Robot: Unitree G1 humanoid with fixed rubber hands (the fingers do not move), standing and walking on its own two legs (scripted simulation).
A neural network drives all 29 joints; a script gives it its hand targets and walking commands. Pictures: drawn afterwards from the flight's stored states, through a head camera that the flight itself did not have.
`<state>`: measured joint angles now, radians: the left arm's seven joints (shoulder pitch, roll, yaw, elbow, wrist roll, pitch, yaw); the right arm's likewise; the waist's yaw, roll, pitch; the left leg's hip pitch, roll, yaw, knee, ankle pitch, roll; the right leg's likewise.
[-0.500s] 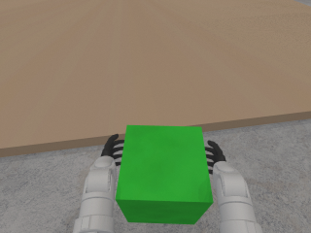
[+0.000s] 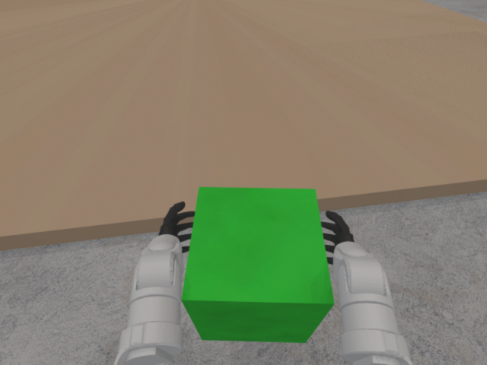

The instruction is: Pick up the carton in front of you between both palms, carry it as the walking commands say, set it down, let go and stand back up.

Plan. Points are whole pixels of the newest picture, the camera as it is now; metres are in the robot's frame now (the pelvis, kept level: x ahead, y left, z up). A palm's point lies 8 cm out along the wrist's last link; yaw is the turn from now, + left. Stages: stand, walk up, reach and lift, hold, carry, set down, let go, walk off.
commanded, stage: hold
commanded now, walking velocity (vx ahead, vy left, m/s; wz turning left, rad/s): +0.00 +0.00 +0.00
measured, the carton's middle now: (255, 269) +0.31 +0.00 -0.02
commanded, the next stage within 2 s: carry in 0.90 s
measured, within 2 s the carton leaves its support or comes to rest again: neither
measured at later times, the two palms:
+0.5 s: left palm (169, 241) +0.31 +0.15 +0.05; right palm (338, 247) +0.31 -0.15 +0.04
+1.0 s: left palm (166, 246) +0.30 +0.15 +0.05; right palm (339, 251) +0.30 -0.14 +0.05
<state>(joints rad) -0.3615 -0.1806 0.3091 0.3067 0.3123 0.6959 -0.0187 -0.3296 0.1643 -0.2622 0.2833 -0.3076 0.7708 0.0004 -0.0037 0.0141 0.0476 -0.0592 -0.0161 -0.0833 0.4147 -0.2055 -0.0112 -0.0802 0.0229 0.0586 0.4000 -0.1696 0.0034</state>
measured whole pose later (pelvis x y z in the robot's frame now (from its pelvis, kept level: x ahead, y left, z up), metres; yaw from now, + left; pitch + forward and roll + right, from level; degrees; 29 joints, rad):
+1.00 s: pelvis +0.01 +0.00 +0.00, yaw +0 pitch -5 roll +0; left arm -0.29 -0.16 0.25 0.24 0.27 0.73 0.00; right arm -0.28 0.16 -0.21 0.23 -0.29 0.79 -0.01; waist 0.00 -0.01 -0.01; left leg -0.13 -0.02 -0.08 0.44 -0.30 -0.01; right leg -0.15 0.02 0.06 0.43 -0.27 0.01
